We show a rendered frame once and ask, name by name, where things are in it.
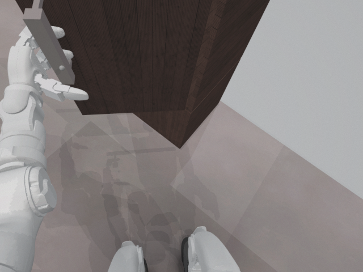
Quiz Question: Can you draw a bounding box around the left robot hand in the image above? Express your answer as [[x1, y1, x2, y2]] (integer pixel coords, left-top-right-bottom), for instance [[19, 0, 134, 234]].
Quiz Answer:
[[7, 26, 89, 102]]

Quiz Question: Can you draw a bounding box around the robot left upper arm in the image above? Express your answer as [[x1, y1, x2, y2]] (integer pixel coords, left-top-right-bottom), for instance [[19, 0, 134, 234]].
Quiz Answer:
[[0, 165, 57, 272]]

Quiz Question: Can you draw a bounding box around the handle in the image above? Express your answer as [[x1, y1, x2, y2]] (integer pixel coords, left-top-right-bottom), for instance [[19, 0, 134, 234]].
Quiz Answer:
[[23, 0, 75, 85]]

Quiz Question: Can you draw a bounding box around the right robot shin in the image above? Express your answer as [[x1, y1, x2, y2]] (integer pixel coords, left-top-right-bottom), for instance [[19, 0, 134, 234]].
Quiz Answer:
[[188, 226, 206, 272]]

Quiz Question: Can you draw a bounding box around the robot right thigh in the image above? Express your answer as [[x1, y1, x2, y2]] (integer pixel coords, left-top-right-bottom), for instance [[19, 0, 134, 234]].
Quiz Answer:
[[188, 231, 240, 272]]

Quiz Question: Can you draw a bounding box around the robot left forearm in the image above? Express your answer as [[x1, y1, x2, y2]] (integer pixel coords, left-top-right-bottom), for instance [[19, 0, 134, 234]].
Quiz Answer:
[[0, 84, 47, 173]]

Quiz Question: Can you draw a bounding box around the cupboard door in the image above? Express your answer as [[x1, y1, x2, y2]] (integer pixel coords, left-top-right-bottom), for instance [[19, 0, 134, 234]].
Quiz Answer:
[[16, 0, 212, 115]]

